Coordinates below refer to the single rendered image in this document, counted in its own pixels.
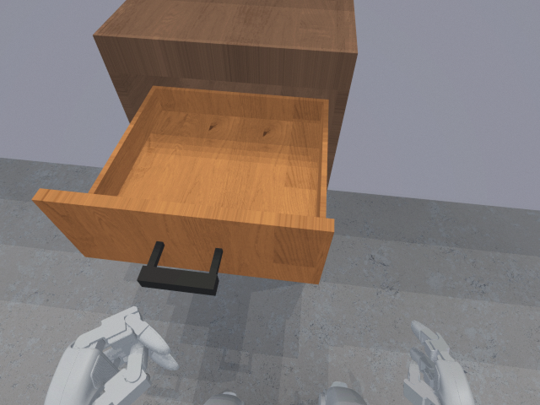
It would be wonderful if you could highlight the cabinet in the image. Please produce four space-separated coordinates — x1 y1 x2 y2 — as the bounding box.
93 0 358 188

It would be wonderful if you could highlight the left robot hand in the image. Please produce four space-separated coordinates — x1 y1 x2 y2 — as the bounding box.
44 306 180 405

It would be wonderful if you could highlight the robot right thigh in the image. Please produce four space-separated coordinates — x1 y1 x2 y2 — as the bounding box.
318 386 367 405

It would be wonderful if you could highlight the right robot hand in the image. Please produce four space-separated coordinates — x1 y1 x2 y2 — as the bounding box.
403 321 475 405

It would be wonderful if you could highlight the robot right shin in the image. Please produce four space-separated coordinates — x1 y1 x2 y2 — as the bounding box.
331 381 348 388

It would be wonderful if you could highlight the handle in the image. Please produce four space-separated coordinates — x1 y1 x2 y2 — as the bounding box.
137 241 223 296

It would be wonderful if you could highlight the drawer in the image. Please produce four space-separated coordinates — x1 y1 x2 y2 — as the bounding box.
31 86 334 284

